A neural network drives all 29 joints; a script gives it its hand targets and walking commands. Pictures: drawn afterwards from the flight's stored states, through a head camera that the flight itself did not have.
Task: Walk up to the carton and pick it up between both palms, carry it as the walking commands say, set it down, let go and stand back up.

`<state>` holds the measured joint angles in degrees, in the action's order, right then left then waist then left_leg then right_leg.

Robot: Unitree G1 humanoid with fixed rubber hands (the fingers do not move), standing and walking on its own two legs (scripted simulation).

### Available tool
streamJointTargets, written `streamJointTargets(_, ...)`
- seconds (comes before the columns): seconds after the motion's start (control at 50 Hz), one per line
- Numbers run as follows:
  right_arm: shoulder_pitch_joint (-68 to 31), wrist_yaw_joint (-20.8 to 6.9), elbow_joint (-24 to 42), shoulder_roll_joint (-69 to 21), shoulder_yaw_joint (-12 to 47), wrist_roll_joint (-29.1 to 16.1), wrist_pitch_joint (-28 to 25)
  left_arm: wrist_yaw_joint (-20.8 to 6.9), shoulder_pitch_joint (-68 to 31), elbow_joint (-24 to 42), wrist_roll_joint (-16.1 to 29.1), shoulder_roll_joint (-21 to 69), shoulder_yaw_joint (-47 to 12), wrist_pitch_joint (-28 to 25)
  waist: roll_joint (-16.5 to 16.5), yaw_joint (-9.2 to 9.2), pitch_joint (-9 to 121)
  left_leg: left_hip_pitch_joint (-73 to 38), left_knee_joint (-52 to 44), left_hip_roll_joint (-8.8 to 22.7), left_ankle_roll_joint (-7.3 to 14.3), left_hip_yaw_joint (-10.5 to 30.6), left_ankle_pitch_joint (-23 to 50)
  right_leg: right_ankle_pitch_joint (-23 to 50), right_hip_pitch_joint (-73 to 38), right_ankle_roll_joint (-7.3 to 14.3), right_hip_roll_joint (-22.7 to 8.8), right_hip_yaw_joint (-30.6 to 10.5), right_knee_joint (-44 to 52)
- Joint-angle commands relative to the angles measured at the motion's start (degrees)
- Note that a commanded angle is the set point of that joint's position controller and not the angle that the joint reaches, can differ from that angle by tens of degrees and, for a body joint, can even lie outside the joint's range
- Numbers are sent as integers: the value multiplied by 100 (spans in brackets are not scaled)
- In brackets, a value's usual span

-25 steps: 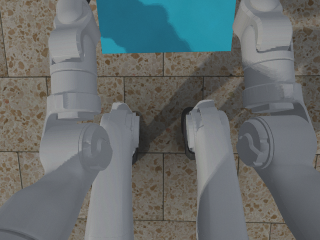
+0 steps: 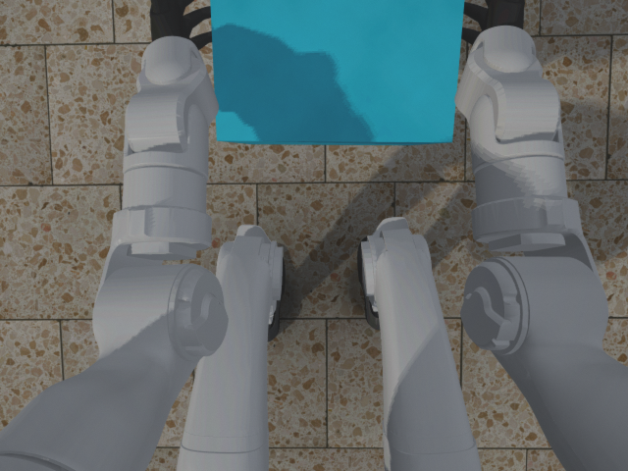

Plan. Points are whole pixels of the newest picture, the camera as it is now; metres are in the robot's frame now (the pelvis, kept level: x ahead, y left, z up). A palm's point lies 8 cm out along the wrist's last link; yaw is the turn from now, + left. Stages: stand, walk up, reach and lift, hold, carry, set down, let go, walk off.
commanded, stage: reach and lift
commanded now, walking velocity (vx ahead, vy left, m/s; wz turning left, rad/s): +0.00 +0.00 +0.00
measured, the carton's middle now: (333, 24) +0.57 -0.02 -0.15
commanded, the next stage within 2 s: none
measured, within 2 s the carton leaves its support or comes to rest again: neither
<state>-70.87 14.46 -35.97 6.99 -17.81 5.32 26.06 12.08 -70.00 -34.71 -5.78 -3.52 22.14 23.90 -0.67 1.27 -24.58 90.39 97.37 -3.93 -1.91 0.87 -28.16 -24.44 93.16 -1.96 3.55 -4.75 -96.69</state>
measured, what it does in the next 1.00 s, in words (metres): rises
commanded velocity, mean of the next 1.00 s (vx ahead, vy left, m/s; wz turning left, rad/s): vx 0.00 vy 0.00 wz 0.00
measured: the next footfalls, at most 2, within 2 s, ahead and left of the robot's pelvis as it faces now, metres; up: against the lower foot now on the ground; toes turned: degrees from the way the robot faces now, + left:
none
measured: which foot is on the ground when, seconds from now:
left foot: down 0.00-1.00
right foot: down 0.00-1.00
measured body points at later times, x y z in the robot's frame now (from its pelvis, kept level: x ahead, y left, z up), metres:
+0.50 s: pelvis -0.01 -0.02 +0.04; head +0.26 -0.04 +0.40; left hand +0.50 +0.14 +0.00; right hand +0.50 -0.17 -0.01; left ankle +0.14 +0.12 -0.49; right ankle +0.16 -0.12 -0.49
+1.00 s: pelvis +0.10 -0.02 +0.15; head +0.21 -0.05 +0.58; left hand +0.49 +0.17 +0.13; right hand +0.49 -0.15 +0.10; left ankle +0.14 +0.12 -0.49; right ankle +0.16 -0.12 -0.49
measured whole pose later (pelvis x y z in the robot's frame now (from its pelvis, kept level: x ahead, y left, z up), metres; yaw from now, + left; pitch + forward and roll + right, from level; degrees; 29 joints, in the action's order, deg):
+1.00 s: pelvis +0.10 -0.02 +0.15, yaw +0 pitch +27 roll +1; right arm -36.3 4.9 -39.8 -7.6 -25.7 18.7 21.9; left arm -4.2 -36.4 -41.0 -16.4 3.5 29.9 20.5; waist 2.4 -3.2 15.4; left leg 65.7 63.2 -3.5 -2.7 5.6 -24.9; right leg -22.5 68.2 1.0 3.1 -2.6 -63.5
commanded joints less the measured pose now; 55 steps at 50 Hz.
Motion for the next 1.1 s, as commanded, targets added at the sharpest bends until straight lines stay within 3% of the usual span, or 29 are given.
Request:
streamJointTargets(0.0, -3807, -2862, 891, -6152, 3575, -1313, -549, -2258, -4251, 1374, 1464, 6379, -4153, -293, 229, -77, 13708, -3908, -1149, -505, 6, -102, 1668, 1308, -3672, 241, 476, 781, 991)
streamJointTargets(0.02, -3539, -2848, 118, -6371, 3255, -1349, -507, -2220, -4184, 1273, 1082, 6038, -3875, -357, 567, -499, 12718, -3471, -1168, -526, 48, -262, 1510, 1116, -2895, 191, 494, 823, 780)
streamJointTargets(0.06, -3757, -2869, 601, -6505, 3652, -1331, -513, -2196, -4005, 1315, 1177, 6136, -4095, -317, 91, -539, 13389, -3739, -1265, -554, 109, -158, 1278, 830, -3715, 168, 473, 696, 1024)
streamJointTargets(0.12, -4028, -2766, 1450, -6337, 3986, -1634, -496, -2130, -4659, 2313, 1544, 6094, -4816, -287, 305, -32, 14379, -4481, -1320, -544, 76, -194, 1832, 1577, -4275, 144, 538, 727, 1105)
streamJointTargets(0.14, -3657, -2687, 1239, -6403, 3880, -1400, -399, -2184, -4212, 1935, 1533, 5903, -4599, -232, -120, -151, 14201, -4119, -1344, -604, 81, -243, 1665, 1475, -4755, 165, 573, 695, 1181)
streamJointTargets(0.16, -3845, -2657, 1093, -6308, 3780, -1459, -426, -2177, -4338, 1731, 1442, 6033, -4607, -190, 206, 31, 13936, -4119, -1354, -521, 56, -231, 1598, 1475, -4454, 173, 543, 729, 1092)
streamJointTargets(0.18, -4059, -2630, 1105, -6200, 3798, -1362, -385, -2196, -4129, 1497, 1280, 5649, -4294, -188, -169, -280, 13190, -3356, -1285, -550, 97, -408, 1061, 916, -4384, 124, 532, 599, 1277)
streamJointTargets(0.24, -3924, -2539, 1191, -6156, 4080, -1432, -292, -2249, -4003, 1424, 1409, 5808, -4533, -83, 38, -298, 13335, -3379, -1657, -525, 142, -420, 863, 894, -4887, 93, 514, 544, 1426)
streamJointTargets(0.3, -4218, -2437, 1344, -5815, 3965, -1286, -239, -2419, -4033, 822, 1523, 6121, -4193, 136, 121, 48, 12962, -3111, -1770, -493, 93, -425, 333, 409, -4999, 171, 433, 473, 1676)
streamJointTargets(0.38, -4190, -2473, 834, -6310, 3645, -1084, -225, -2516, -3593, 131, 1277, 6082, -3539, 43, -637, -181, 12047, -2804, -2058, -482, 279, -329, -134, -293, -4975, 96, 414, 459, 1984)
streamJointTargets(0.42, -3877, -2596, 293, -6675, 3650, -1130, -234, -2697, -3715, 64, 1118, 6091, -3168, -62, -495, -480, 11681, -2462, -2180, -493, 276, -412, -260, -651, -4980, 65, 366, 294, 2188)
streamJointTargets(0.44, -4125, -2602, 635, -6637, 3764, -1189, -283, -2715, -3541, 87, 1188, 6291, -3445, -3, -525, -305, 12095, -2661, -2161, -498, 274, -370, -76, -189, -5249, 38, 362, 412, 2137)
streamJointTargets(0.46, -4417, -2579, 1443, -7059, 4181, -1509, -290, -2690, -4207, 1037, 1381, 6160, -3756, -107, -512, -572, 13355, -3318, -2164, -587, 254, -480, 463, 291, -6055, 1, 417, 344, 2155)
streamJointTargets(0.48, -3890, -2586, 564, -7014, 3745, -1312, -242, -2703, -4209, 644, 1284, 6118, -3450, -76, -435, -367, 12686, -2980, -2106, -523, 275, -447, 322, -14, -5439, 20, 388, 266, 2194)
streamJointTargets(0.5, -3618, -2625, -551, -6958, 3162, -971, -190, -2703, -3794, -271, 854, 5768, -2800, -115, -324, -774, 10777, -1772, -2183, -450, 291, -479, -298, -615, -4603, 55, 345, 144, 2173)
streamJointTargets(0.52, -3584, -2651, 229, -7444, 3535, -1183, -272, -2716, -4247, 679, 1210, 6219, -3357, -224, -545, -486, 11962, -2886, -2343, -504, 259, -370, 195, -186, -5433, -1, 368, 205, 2413)
streamJointTargets(0.56, -3948, -2718, -259, -7019, 3137, -1112, -345, -2830, -3657, -457, 723, 5993, -2784, -92, -166, -940, 10580, -2258, -2446, -402, 308, -326, -678, -1359, -4727, 106, 276, 13, 2522)
streamJointTargets(0.6, -3644, -2747, 184, -7458, 3278, -1142, -360, -2733, -3694, 255, 769, 6305, -3092, -165, -239, -998, 11263, -3117, -2787, -469, 364, -278, -150, -449, -5172, 56, 397, 301, 2501)
streamJointTargets(0.64, -2775, -2838, -1175, -7141, 2265, -654, -322, -2747, -3011, -649, 188, 5893, -2258, -125, 31, -923, 9195, -2525, -2799, -366, 313, -381, -430, -728, -3970, 94, 347, 311, 2631)
streamJointTargets(0.76, -1104, -2627, -1491, -6886, 968, 359, -401, -3067, -894, -1895, -497, 5642, -590, -172, -561, -568, 6314, -1600, -3318, -371, 335, -287, -115, -380, -4395, 53, 210, -154, 3724)
streamJointTargets(0.8, -497, -2514, -895, -6848, 1280, 299, -514, -3118, -178, -1517, -378, 6257, -1268, -139, -40, -352, 7106, -2423, -3622, -437, 234, -194, 1109, 1325, -5495, 89, 225, -104, 3887)
streamJointTargets(0.88, 67, -2361, -448, -6534, 1503, 408, -709, -3158, 264, -1301, -162, 6142, -1509, -363, -385, -115, 6500, -2669, -4018, -365, 246, 47, 1643, 2274, -5725, 100, 242, -71, 4194)
streamJointTargets(0.9, 218, -2321, -362, -6329, 1576, 399, -806, -3132, -106, -799, 157, 6625, -2223, -493, 26, 149, 6935, -2977, -4124, -299, 107, 210, 1998, 2681, -5910, 263, 252, -110, 4114)
streamJointTargets(0.92, 328, -2363, -223, -6333, 1864, 416, -828, -3052, 536, -1237, -178, 6268, -1716, -481, -186, -156, 6378, -3079, -4136, -330, 183, 183, 2200, 2834, -5466, 195, 257, -74, 4108)
streamJointTargets(0.94, 217, -2354, -126, -6116, 1875, 399, -861, -3059, 126, -863, 66, 6423, -2142, -547, 88, 144, 6951, -3106, -4232, -305, 83, 102, 2264, 3091, -5974, 242, 240, -24, 4134)
streamJointTargets(0.98, 642, -2399, 16, -6510, 2293, 451, -859, -2968, 705, -650, -3, 6320, -2400, -593, -526, 32, 7132, -3238, -4349, -415, 164, 120, 2426, 3525, -6211, 166, 321, 6, 4241)
streamJointTargets(1.0, 819, -2414, 89, -6654, 2513, 288, -951, -2904, 865, -616, -7, 6403, -2588, -674, -211, -220, 7061, -3532, -4572, -416, 138, 245, 2763, 3588, -6104, 180, 290, -61, 4327)
streamJointTargets(1.06, 850, -2611, 706, -7026, 3383, -174, -1069, -2709, 370, 739, 423, 6546, -3683, -904, -105, -69, 8540, -4505, -4588, -450, 41, 220, 3689, 4464, -6731, 141, 374, 45, 4320)
streamJointTargets(1.08, 297, -2682, 971, -6843, 3637, -324, -1142, -2598, 500, 735, 366, 6549, -3716, -932, 117, -445, 8790, -4970, -4578, -421, 24, 319, 3863, 4012, -6323, 119, 415, 152, 4124)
